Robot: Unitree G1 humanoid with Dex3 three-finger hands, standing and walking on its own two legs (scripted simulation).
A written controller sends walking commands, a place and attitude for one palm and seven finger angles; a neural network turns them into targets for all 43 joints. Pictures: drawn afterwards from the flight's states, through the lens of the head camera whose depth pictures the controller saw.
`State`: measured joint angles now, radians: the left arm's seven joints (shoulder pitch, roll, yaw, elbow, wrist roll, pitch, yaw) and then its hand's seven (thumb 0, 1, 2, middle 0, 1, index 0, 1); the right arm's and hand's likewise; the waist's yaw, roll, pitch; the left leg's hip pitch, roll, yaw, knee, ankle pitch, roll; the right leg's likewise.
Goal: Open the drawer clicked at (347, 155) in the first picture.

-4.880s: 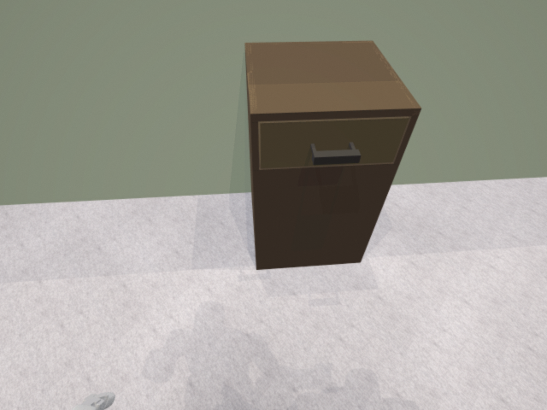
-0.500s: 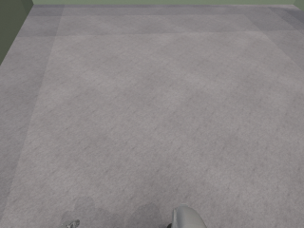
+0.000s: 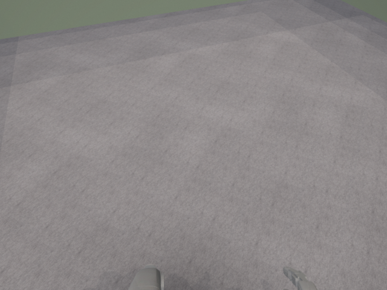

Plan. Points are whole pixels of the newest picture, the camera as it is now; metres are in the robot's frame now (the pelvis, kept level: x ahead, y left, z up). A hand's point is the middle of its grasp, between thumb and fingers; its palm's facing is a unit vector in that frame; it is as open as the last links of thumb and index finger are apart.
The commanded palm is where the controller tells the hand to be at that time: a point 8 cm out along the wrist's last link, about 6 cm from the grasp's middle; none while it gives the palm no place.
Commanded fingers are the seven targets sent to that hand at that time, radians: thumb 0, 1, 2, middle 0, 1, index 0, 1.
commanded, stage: turn to face it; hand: left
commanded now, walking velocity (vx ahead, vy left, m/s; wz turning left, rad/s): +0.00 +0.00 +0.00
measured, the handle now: out of the picture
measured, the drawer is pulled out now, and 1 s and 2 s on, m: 0.00 0.00 0.00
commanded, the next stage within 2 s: none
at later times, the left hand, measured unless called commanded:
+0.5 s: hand (104, 269) +0.18 +0.24 -0.17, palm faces +0.09 -0.98 -0.17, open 7.4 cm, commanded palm none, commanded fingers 0.00 0.90 0.90 -0.20 -0.30 -0.20 -0.30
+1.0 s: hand out of the picture +0.08 +0.19 -0.14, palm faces +0.42 -0.86 -0.28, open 7.4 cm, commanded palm none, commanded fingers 0.00 0.90 0.90 -0.20 -0.30 -0.20 -0.30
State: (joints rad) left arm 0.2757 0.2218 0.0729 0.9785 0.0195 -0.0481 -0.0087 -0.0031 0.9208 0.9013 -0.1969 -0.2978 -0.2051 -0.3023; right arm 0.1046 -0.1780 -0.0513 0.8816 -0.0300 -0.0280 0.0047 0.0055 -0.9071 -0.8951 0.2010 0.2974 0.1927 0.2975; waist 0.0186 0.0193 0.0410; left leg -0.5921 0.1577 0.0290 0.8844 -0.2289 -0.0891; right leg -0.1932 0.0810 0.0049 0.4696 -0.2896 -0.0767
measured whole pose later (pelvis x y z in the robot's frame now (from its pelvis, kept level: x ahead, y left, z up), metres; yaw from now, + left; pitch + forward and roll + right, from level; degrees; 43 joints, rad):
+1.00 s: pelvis +0.09 -0.02 +0.00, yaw +25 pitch -2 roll +3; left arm 0.22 0.16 0.03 0.91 0.02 0.00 0.02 0.00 0.90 0.90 -0.20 -0.30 -0.21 -0.30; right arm 0.19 -0.28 -0.11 0.95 -0.03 0.09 0.02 0.01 -0.91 -0.90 0.20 0.30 0.19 0.30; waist -0.02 0.02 0.07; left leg -0.51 0.06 0.01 1.12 -0.36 -0.10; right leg -0.17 -0.11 -0.25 0.51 -0.31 -0.04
